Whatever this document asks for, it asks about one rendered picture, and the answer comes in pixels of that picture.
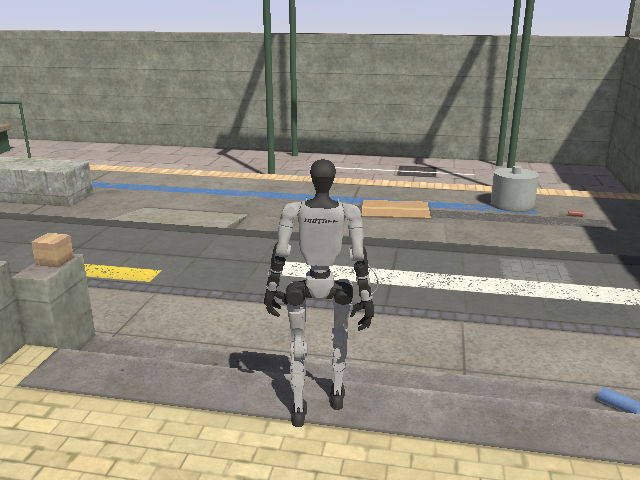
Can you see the robot right forearm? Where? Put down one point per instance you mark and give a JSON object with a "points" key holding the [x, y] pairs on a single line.
{"points": [[362, 278]]}

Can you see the right robot hand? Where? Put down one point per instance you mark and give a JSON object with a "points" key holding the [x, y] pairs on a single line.
{"points": [[369, 313]]}

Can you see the left robot shin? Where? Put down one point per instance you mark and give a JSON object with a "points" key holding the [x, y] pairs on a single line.
{"points": [[298, 372]]}

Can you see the left robot hand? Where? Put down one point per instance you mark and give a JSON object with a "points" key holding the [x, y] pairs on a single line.
{"points": [[270, 302]]}

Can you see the robot left upper arm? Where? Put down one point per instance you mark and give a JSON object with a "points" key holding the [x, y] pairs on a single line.
{"points": [[289, 212]]}

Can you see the right robot foot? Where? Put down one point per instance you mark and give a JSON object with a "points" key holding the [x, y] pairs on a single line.
{"points": [[337, 401]]}

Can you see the robot right upper arm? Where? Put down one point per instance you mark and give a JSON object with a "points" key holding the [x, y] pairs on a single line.
{"points": [[353, 214]]}

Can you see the robot left forearm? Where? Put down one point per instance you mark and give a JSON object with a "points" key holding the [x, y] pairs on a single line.
{"points": [[275, 271]]}

